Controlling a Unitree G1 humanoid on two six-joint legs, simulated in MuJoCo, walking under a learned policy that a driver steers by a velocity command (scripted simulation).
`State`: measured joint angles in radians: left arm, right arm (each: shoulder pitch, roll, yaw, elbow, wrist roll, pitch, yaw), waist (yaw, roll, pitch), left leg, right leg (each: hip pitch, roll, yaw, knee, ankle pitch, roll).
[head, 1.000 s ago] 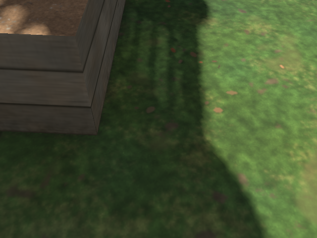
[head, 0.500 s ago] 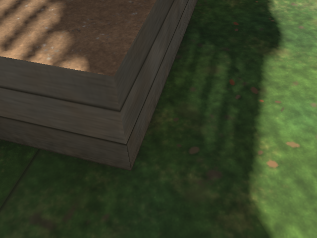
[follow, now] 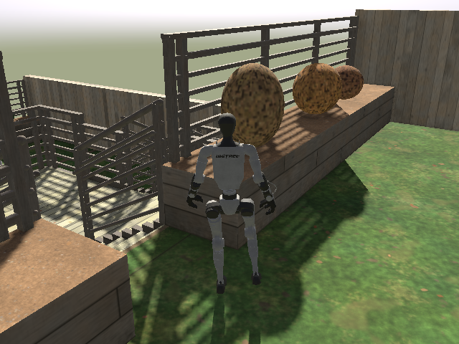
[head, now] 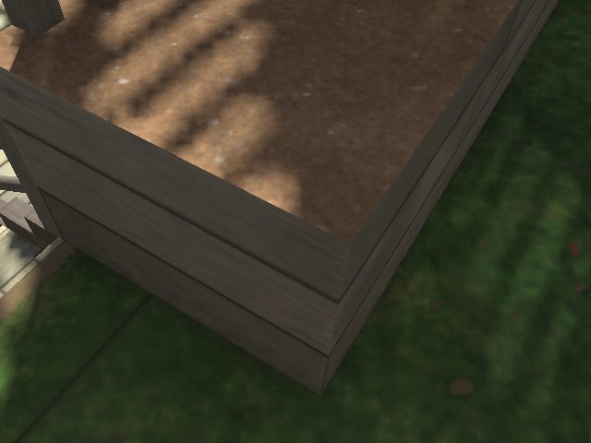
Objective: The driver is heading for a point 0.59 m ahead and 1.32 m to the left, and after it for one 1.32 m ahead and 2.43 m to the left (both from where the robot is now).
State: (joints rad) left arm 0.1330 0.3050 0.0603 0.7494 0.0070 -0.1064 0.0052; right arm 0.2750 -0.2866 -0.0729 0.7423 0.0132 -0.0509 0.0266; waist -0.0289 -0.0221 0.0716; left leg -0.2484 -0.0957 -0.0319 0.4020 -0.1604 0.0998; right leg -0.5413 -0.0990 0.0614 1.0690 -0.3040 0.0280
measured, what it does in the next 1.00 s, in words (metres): walks ahead, turning left: right foot, then left foot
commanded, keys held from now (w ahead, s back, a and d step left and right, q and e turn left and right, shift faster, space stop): w+q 1.00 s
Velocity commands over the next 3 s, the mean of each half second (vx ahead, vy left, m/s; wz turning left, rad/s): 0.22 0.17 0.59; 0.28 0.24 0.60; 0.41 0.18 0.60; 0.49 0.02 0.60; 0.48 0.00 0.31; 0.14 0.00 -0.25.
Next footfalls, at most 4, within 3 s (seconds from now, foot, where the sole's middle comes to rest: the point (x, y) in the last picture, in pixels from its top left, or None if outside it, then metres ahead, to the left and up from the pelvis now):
0.22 right None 0.31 -0.12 -0.78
0.60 left None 0.14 0.21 -0.78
0.90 right None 0.31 0.11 -0.78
1.28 left None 0.22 0.53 -0.78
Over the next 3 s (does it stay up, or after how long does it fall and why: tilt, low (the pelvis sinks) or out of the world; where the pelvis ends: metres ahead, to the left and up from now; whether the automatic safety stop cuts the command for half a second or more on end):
stays up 0.50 1.19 -0.22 its command is cut before an obstacle from the start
